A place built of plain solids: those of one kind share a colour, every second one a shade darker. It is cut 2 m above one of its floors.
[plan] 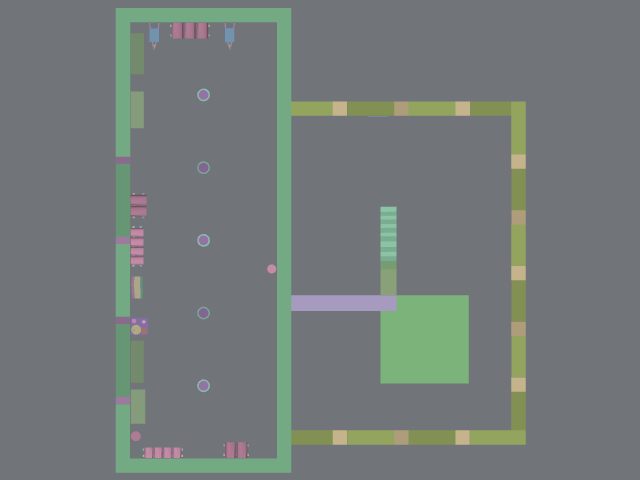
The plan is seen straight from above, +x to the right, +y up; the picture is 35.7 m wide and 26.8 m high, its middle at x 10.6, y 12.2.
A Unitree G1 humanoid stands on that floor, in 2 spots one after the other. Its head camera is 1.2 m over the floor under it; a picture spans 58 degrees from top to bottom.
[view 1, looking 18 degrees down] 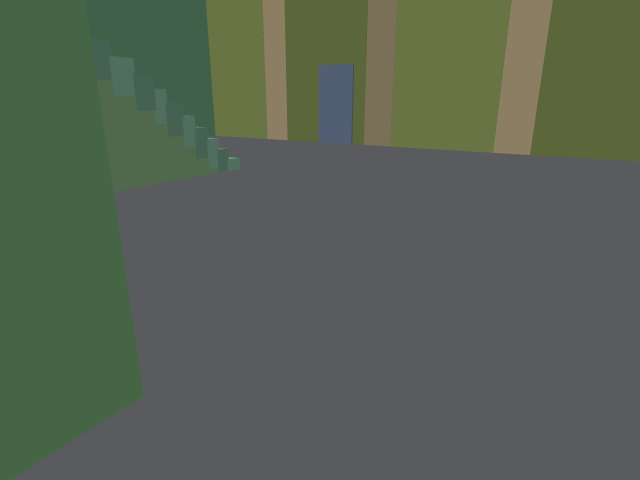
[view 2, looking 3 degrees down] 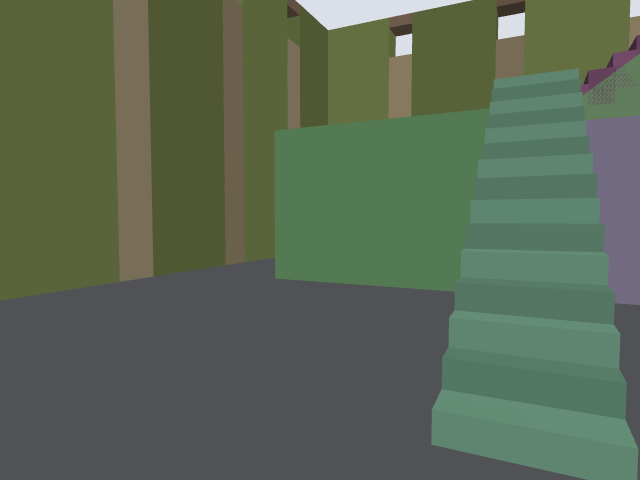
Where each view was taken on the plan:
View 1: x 20.38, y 8.23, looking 123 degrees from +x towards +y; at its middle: ground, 3.88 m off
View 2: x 14.42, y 16.32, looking -64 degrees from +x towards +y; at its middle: floor_podium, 8.02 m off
